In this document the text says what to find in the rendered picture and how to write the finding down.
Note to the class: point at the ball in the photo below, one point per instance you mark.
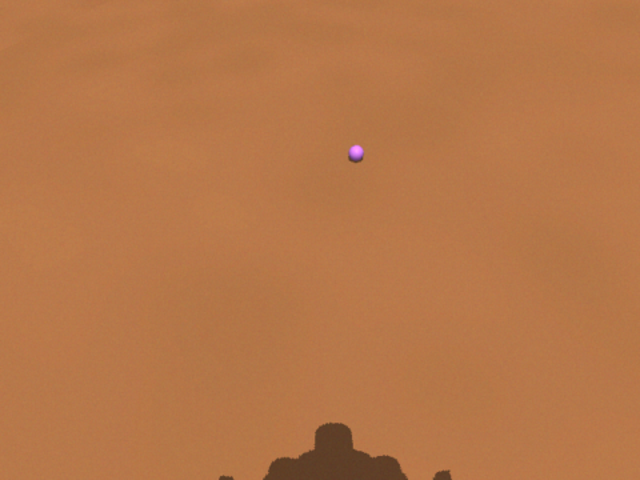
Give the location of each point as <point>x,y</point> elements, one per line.
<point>356,152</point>

